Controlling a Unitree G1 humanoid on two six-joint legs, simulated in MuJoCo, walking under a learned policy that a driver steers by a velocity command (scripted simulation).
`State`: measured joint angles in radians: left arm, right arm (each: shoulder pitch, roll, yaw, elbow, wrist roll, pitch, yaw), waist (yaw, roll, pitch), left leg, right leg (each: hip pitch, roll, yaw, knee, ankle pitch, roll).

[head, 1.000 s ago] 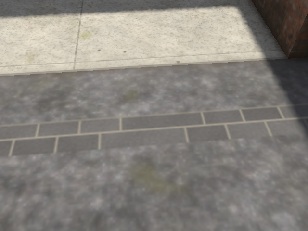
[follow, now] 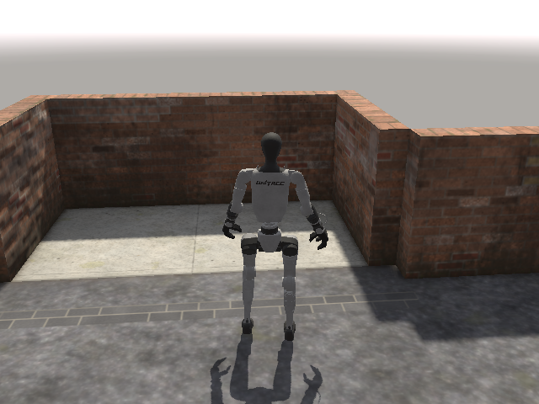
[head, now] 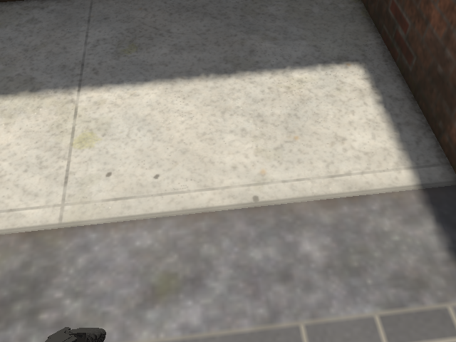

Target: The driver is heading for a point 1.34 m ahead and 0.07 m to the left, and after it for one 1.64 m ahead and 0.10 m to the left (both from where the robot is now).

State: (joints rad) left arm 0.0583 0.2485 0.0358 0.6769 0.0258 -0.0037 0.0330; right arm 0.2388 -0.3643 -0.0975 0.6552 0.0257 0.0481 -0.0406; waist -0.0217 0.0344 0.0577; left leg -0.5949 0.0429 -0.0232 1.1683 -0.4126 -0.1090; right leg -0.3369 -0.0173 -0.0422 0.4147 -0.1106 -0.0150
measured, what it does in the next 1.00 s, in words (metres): steps on the spot, turning left: left foot, then right foot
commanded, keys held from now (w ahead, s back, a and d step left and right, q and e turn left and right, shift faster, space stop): q+shift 0.16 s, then shift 0.84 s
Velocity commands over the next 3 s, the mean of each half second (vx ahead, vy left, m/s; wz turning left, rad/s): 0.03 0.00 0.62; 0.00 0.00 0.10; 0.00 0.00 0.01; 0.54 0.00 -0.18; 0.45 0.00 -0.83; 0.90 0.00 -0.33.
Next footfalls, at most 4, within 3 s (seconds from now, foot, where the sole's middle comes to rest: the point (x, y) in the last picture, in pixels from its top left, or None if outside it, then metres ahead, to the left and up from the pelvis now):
0.18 left None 0.06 0.15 -0.78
0.60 right None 0.12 -0.08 -0.78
1.80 left None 0.13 0.22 -0.78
2.22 right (201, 336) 0.46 0.12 -0.78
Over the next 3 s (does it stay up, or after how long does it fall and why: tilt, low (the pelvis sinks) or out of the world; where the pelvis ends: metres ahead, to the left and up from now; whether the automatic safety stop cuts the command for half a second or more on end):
stays up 0.76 0.17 0.00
